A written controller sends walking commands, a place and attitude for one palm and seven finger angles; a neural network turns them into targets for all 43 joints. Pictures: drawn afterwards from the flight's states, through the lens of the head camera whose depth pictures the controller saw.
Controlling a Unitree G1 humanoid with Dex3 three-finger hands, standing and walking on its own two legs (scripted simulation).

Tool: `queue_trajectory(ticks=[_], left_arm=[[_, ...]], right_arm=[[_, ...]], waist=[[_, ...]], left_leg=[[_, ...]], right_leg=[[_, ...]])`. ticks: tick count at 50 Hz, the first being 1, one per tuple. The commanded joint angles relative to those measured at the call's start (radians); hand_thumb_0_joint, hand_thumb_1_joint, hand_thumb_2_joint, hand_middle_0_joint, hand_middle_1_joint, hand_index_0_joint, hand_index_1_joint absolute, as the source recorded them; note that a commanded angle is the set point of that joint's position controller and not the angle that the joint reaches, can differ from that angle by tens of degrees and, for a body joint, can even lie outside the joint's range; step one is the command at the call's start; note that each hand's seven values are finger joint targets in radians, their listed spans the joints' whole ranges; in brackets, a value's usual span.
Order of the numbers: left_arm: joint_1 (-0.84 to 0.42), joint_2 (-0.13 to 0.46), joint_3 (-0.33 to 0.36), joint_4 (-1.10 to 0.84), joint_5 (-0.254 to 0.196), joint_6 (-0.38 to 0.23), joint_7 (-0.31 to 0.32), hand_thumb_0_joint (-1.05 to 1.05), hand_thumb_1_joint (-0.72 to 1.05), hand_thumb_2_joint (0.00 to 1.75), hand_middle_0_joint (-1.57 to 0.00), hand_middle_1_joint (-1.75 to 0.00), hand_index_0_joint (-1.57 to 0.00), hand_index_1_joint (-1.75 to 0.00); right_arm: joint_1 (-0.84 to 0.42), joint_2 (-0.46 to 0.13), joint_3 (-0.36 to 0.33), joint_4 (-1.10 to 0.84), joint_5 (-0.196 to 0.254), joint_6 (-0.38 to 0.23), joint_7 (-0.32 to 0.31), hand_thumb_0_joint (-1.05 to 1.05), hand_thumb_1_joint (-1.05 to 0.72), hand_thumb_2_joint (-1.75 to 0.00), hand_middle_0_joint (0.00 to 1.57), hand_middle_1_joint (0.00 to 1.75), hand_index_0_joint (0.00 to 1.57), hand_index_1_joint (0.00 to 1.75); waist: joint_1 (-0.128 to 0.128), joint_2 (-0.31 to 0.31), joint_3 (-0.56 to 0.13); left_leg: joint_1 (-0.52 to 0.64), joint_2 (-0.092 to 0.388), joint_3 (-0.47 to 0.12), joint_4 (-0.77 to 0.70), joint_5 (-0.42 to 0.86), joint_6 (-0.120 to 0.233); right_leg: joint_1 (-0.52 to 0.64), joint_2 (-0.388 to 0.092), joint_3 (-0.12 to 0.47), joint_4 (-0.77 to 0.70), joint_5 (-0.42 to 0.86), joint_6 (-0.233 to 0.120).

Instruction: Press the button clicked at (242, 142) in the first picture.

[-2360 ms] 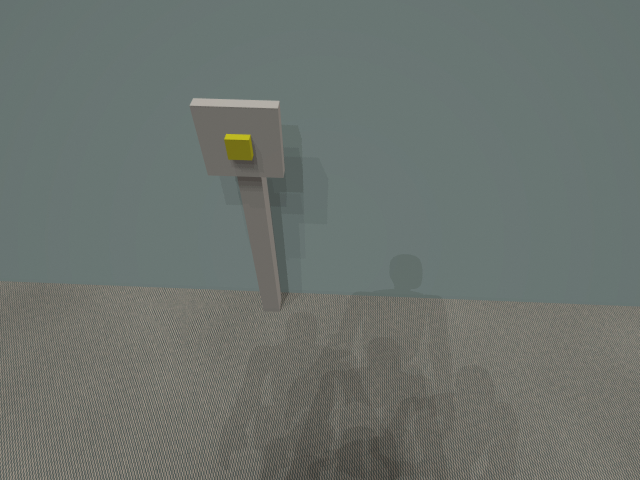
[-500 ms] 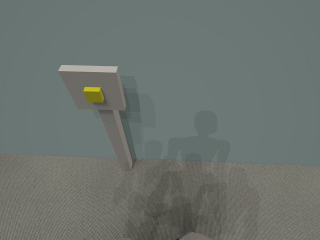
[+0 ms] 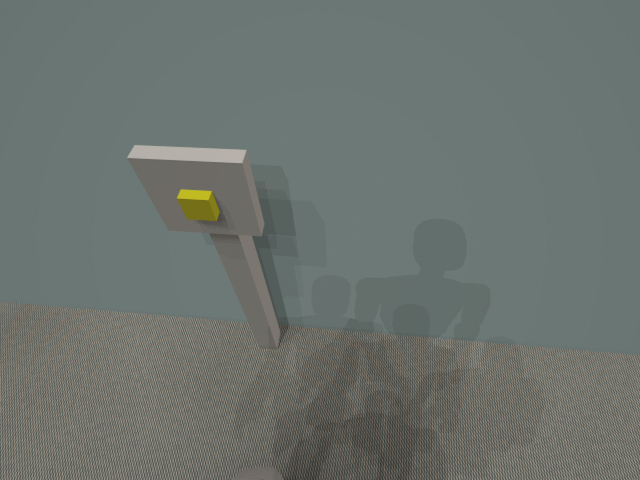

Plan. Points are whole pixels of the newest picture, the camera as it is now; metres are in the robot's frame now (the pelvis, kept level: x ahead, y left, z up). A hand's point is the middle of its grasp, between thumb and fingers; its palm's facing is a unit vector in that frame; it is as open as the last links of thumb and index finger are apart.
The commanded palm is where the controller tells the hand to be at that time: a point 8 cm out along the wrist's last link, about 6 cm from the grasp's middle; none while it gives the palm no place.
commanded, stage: come to a stop and stand still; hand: left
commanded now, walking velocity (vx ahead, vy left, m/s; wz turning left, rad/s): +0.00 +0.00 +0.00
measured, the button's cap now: (199, 204) +0.51 +0.25 -0.01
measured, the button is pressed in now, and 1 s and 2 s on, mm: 0 0 0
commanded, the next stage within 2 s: look again from close up in 1.84 s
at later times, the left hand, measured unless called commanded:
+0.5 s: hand out of the picture -0.02 +0.19 -0.16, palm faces +0.02 -0.98 -0.18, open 7.4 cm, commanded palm none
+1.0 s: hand out of the picture -0.11 +0.23 -0.19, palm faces +0.07 -0.99 -0.15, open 7.4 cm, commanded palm none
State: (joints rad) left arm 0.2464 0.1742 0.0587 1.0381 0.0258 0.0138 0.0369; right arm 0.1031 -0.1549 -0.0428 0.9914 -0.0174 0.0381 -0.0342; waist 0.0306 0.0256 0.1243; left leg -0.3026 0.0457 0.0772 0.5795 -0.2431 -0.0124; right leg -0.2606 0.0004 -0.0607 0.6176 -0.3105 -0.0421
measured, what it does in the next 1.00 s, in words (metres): walks backwards: left foot, then left foot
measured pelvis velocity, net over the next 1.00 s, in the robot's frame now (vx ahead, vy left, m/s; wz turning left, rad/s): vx -0.14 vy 0.06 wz -0.02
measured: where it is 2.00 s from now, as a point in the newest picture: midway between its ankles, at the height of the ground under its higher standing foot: outside the picture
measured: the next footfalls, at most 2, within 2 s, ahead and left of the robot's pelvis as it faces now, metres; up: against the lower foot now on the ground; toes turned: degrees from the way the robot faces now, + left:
left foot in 0.24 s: +0.03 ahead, +0.11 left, +0.00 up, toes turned +1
left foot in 0.94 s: -0.12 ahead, +0.13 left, +0.00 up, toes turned +3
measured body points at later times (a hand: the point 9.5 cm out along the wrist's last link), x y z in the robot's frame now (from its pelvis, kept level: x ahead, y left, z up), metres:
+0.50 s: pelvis -0.07 +0.01 +0.01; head -0.09 +0.03 +0.46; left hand -0.02 +0.25 -0.15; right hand -0.05 -0.22 -0.13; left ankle -0.01 +0.11 -0.72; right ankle +0.00 -0.08 -0.72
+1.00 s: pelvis -0.14 +0.06 +0.00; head -0.16 +0.10 +0.45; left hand -0.11 +0.28 -0.17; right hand -0.14 -0.16 -0.14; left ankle -0.16 +0.13 -0.73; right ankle -0.03 -0.07 -0.71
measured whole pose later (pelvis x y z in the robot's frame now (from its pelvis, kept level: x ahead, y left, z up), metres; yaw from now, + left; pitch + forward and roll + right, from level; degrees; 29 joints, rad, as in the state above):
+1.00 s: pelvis -0.14 +0.06 +0.00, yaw -1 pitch -2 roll +0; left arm 0.33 0.18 0.05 0.98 0.02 0.04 0.05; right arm 0.37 -0.10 -0.02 1.01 -0.03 0.02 -0.02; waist 0.00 -0.11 -0.03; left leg -0.18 -0.04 0.09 0.57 -0.36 0.07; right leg -0.46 -0.01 0.03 0.67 -0.30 -0.01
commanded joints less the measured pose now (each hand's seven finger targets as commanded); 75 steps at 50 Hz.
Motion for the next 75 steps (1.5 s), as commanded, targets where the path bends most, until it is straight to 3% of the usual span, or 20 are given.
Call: queue_trajectory(ticks=[1, 5, 12, 15, 25, 29, 32, 35, 37, 40, 45, 46, 47, 48, 50, 54, 58, 65, 70, 75], left_arm=[[0.077, 0.117, 0.007, -0.089, 0.014, -0.032, 0.042, 0.0, 0.9, 0.9, -0.2, -0.3, -0.2, -0.3], [0.14, 0.16, 0.011, -0.13, 0.006, -0.048, 0.043, 0.0, 0.9, 0.9, -0.2, -0.3, -0.2, -0.3], [0.046, 0.144, -0.022, -0.163, -0.007, -0.022, 0.023, 0.0, 0.9, 0.9, -0.2, -0.3, -0.2, -0.3], [0.047, 0.132, -0.024, -0.164, -0.007, -0.015, 0.013, 0.0, 0.9, 0.9, -0.2, -0.3, -0.2, -0.3], [0.073, 0.129, -0.007, -0.162, -0.008, -0.005, -0.006, 0.0, 0.9, 0.9, -0.2, -0.3, -0.2, -0.3], [0.166, 0.061, -0.015, -0.123, -0.004, 0.005, -0.012, 0.0, 0.9, 0.9, -0.2, -0.3, -0.2, -0.3], [0.234, 0.04, -0.019, -0.093, 0.0, 0.009, -0.015, 0.0, 0.9, 0.9, -0.2, -0.3, -0.2, -0.3], [0.261, 0.079, -0.014, -0.083, 0.006, 0.004, -0.007, 0.0, 0.9, 0.9, -0.2, -0.3, -0.2, -0.3], [0.145, 0.161, 0.004, -0.126, 0.003, 0.001, 0.01, 0.0, 0.9, 0.9, -0.2, -0.3, -0.2, -0.3], [-0.096, 0.152, 0.019, -0.187, 0.002, -0.006, 0.019, 0.0, 0.9, 0.9, -0.2, -0.3, -0.2, -0.3], [0.101, 0.142, 0.014, -0.12, 0.005, 0.011, 0.025, 0.0, 0.9, 0.9, -0.2, -0.3, -0.2, -0.3], [0.117, 0.104, 0.005, -0.115, -0.004, 0.014, 0.025, 0.0, 0.9, 0.9, -0.2, -0.3, -0.2, -0.3], [0.151, 0.043, -0.008, -0.12, -0.018, 0.011, 0.02, 0.0, 0.9, 0.9, -0.2, -0.3, -0.2, -0.3], [0.152, 0.025, -0.008, -0.121, -0.018, 0.006, 0.016, 0.0, 0.9, 0.9, -0.2, -0.3, -0.2, -0.3], [0.109, 0.041, -0.01, -0.095, 0.001, 0.01, 0.012, 0.0, 0.9, 0.9, -0.2, -0.3, -0.2, -0.3], [0.083, 0.008, -0.024, -0.083, 0.0, -0.004, -0.011, 0.0, 0.9, 0.9, -0.2, -0.3, -0.2, -0.3], [0.006, 0.01, -0.031, -0.094, -0.001, -0.009, -0.019, 0.0, 0.9, 0.9, -0.2, -0.3, -0.2, -0.3], [0.032, 0.003, -0.026, -0.074, -0.01, -0.005, -0.024, 0.0, 0.9, 0.9, -0.2, -0.3, -0.2, -0.3], [0.116, 0.03, -0.031, -0.023, -0.017, -0.02, -0.003, 0.0, 0.9, 0.9, -0.2, -0.3, -0.2, -0.3], [0.101, 0.037, -0.044, -0.012, -0.014, -0.018, -0.002, 0.0, 0.9, 0.9, -0.2, -0.3, -0.2, -0.3]], right_arm=[[0.041, -0.135, -0.036, -0.116, 0.008, -0.029, 0.015, 0.0, -0.9, -0.9, 0.2, 0.3, 0.2, 0.3], [0.018, -0.065, -0.014, -0.15, 0.019, -0.029, 0.026, 0.0, -0.9, -0.9, 0.2, 0.3, 0.2, 0.3], [0.142, -0.094, -0.002, -0.095, 0.007, -0.032, 0.025, 0.0, -0.9, -0.9, 0.2, 0.3, 0.2, 0.3], [0.129, -0.122, 0.004, -0.098, -0.007, -0.032, 0.024, 0.0, -0.9, -0.9, 0.2, 0.3, 0.2, 0.3], [0.239, -0.139, 0.009, -0.08, -0.021, -0.026, 0.02, 0.0, -0.9, -0.9, 0.2, 0.3, 0.2, 0.3], [0.148, -0.169, 0.005, -0.091, -0.011, -0.033, 0.011, 0.0, -0.9, -0.9, 0.2, 0.3, 0.2, 0.3], [0.122, -0.172, 0.003, -0.092, -0.01, -0.027, 0.012, 0.0, -0.9, -0.9, 0.2, 0.3, 0.2, 0.3], [0.146, -0.139, 0.002, -0.083, -0.009, -0.007, 0.02, 0.0, -0.9, -0.9, 0.2, 0.3, 0.2, 0.3], [0.232, -0.103, -0.011, -0.069, -0.005, 0.025, 0.022, 0.0, -0.9, -0.9, 0.2, 0.3, 0.2, 0.3], [0.439, -0.086, -0.024, 0.023, -0.013, 0.021, 0.028, 0.0, -0.9, -0.9, 0.2, 0.3, 0.2, 0.3], [0.427, -0.008, 0.009, 0.021, 0.002, -0.02, 0.028, 0.0, -0.9, -0.9, 0.2, 0.3, 0.2, 0.3], [0.438, -0.03, 0.009, 0.02, -0.002, -0.025, 0.02, 0.0, -0.9, -0.9, 0.2, 0.3, 0.2, 0.3], [0.4, -0.082, 0.001, -0.002, -0.008, -0.038, 0.011, 0.0, -0.9, -0.9, 0.2, 0.3, 0.2, 0.3], [0.316, -0.102, -0.004, -0.035, -0.011, -0.04, -0.003, 0.0, -0.9, -0.9, 0.2, 0.3, 0.2, 0.3], [0.211, -0.07, 0.016, -0.03, -0.01, -0.058, -0.012, 0.0, -0.9, -0.9, 0.2, 0.3, 0.2, 0.3], [0.264, -0.077, 0.021, -0.008, -0.012, -0.073, -0.015, 0.0, -0.9, -0.9, 0.2, 0.3, 0.2, 0.3], [0.367, -0.088, 0.014, 0.031, -0.017, -0.069, -0.022, 0.0, -0.9, -0.9, 0.2, 0.3, 0.2, 0.3], [0.382, -0.111, 0.003, 0.059, -0.015, -0.065, -0.027, 0.0, -0.9, -0.9, 0.2, 0.3, 0.2, 0.3], [0.319, -0.052, 0.027, 0.063, 0.005, -0.071, -0.014, 0.0, -0.9, -0.9, 0.2, 0.3, 0.2, 0.3], [0.299, -0.052, 0.032, 0.078, 0.001, -0.059, -0.002, 0.0, -0.9, -0.9, 0.2, 0.3, 0.2, 0.3]], waist=[[-0.026, -0.097, -0.219], [0.014, -0.304, -0.283], [-0.053, -0.069, -0.06], [-0.034, 0.081, -0.005], [-0.047, 0.003, -0.07], [0.015, 0.11, -0.111], [0.039, 0.081, -0.11], [0.031, -0.089, -0.022], [-0.041, -0.33, -0.017], [-0.17, -0.217, -0.096], [-0.069, -0.138, -0.038], [-0.071, -0.052, -0.023], [-0.048, 0.158, -0.008], [-0.024, 0.219, 0.014], [0.009, 0.221, 0.012], [-0.02, 0.024, 0.02], [-0.077, 0.049, 0.008], [-0.069, 0.058, -0.124], [-0.024, -0.012, -0.138], [-0.033, -0.025, -0.005]], left_leg=[[-0.071, -0.035, -0.03, 0.148, -0.222, -0.021], [-0.134, -0.063, -0.051, 0.171, -0.182, 0.022], [0.15, -0.016, -0.087, -0.127, -0.013, 0.04], [-0.028, 0.051, -0.187, -0.207, -0.177, 0.071], [-0.101, 0.02, -0.179, -0.211, -0.301, 0.066], [-0.286, 0.131, -0.309, -0.377, -0.412, 0.122], [-0.332, 0.125, -0.28, -0.357, -0.428, 0.129], [-0.364, 0.012, -0.19, -0.175, -0.459, 0.07], [-0.111, -0.09, -0.06, 0.316, -0.205, 0.019], [0.082, -0.075, -0.054, 0.598, -0.113, 0.028], [0.146, -0.091, 0.01, -0.161, -0.168, 0.043], [0.13, -0.044, -0.026, -0.282, -0.132, 0.048], [0.062, 0.111, -0.224, -0.41, -0.187, 0.087], [-0.051, 0.212, -0.338, -0.407, -0.135, 0.136], [-0.109, 0.19, -0.317, -0.383, 0.002, 0.149], [0.002, 0.185, -0.287, -0.372, -0.008, 0.173], [0.158, 0.225, -0.324, -0.363, 0.051, 0.19], [0.263, 0.217, -0.275, -0.263, 0.402, 0.181], [0.012, 0.102, -0.145, -0.183, 0.195, 0.082], [0.005, 0.07, -0.125, -0.227, -0.022, 0.07]], right_leg=[[0.199, -0.264, 0.379, -0.185, 0.912, -0.101], [0.34, -0.255, 0.254, -0.091, 1.061, -0.114], [-0.118, -0.137, 0.198, -0.249, 0.01, -0.024], [-0.067, -0.083, 0.165, -0.268, -0.137, 0.0], [-0.062, -0.065, 0.144, -0.241, -0.232, -0.004], [0.141, 0.009, 0.03, 0.057, -0.027, 0.028], [0.193, 0.009, 0.032, 0.047, -0.032, 0.023], [0.095, -0.071, 0.207, -0.192, -0.296, -0.018], [-0.295, -0.341, 0.523, -0.56, -0.671, -0.119], [-0.442, -0.249, 0.294, -0.476, -0.277, -0.094], [-0.264, -0.141, 0.223, -0.31, -0.323, -0.03], [-0.249, -0.08, 0.184, -0.158, -0.281, -0.01], [-0.238, 0.004, 0.118, 0.043, -0.161, 0.018], [-0.224, 0.022, 0.079, 0.171, -0.112, 0.036], [-0.175, -0.017, 0.154, 0.257, -0.031, 0.03], [-0.162, -0.017, 0.087, 0.166, -0.056, 0.024], [-0.2, -0.019, 0.053, 0.062, -0.124, 0.02], [-0.081, -0.006, 0.028, -0.076, -0.105, 0.012], [0.247, -0.102, 0.103, -0.237, 0.198, -0.027], [0.09, -0.097, 0.098, -0.226, 0.073, -0.021]])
